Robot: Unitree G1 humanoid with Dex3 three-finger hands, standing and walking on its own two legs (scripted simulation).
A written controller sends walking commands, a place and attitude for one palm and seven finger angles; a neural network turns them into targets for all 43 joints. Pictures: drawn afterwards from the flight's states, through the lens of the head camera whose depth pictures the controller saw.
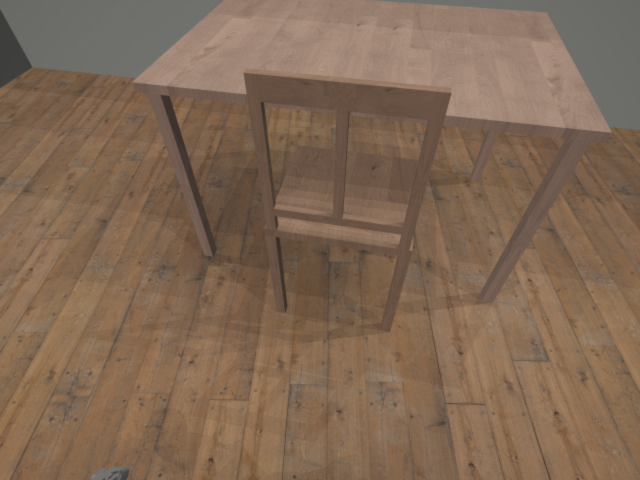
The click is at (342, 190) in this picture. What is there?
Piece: chair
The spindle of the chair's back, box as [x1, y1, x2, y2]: [333, 110, 349, 217]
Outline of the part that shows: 337,110 333,216 341,217 343,209 349,112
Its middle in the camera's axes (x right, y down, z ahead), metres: +0.04 -0.16 +0.90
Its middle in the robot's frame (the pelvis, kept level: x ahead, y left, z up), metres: +0.77 -0.01 -0.08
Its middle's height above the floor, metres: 0.69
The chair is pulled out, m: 0.00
